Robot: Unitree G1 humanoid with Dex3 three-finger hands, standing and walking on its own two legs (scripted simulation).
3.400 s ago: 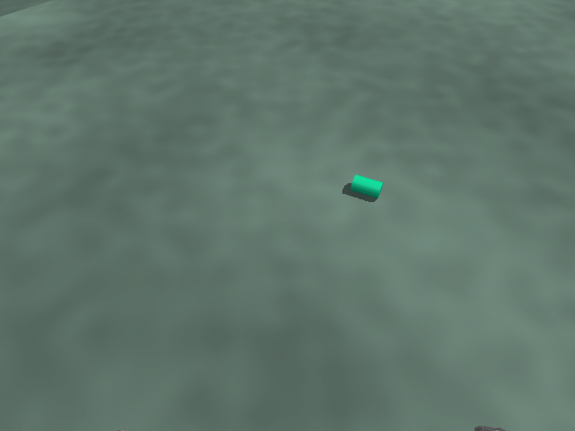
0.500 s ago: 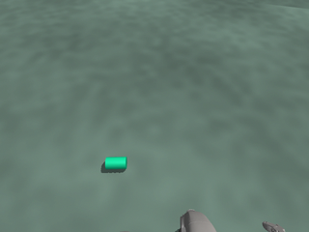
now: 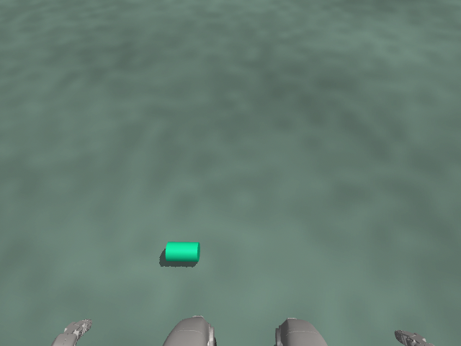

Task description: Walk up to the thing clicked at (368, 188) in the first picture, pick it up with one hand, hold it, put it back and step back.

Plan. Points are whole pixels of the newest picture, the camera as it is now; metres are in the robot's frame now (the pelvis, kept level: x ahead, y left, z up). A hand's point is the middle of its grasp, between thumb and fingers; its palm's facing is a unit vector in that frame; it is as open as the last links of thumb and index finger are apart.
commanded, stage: walk up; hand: left
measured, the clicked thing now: (183, 251) +0.50 +0.25 -0.70
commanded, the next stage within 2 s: none
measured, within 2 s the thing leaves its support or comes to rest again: neither
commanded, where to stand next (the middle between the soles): +0.12 +0.01 m, yaw +0 degrees
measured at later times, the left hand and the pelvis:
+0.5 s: hand out of the picture +0.07 +0.28 -0.13, palm faces -0.01 -0.93 -0.36, open 7.4 cm; pelvis +0.00 +0.01 +0.03, yaw +0 degrees
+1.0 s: hand out of the picture +0.10 +0.26 -0.12, palm faces -0.02 -0.94 -0.35, open 7.4 cm; pelvis +0.02 +0.01 +0.04, yaw +0 degrees
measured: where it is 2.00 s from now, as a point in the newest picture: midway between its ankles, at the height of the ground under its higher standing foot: outside the picture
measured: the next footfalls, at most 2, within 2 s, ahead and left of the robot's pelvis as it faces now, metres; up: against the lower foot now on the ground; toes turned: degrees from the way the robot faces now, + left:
left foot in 1.48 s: +0.17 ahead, +0.19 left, +0.00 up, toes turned +2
right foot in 1.92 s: +0.06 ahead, -0.15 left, +0.00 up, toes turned -3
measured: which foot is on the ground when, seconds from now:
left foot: down 0.00-1.00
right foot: down 0.00-1.00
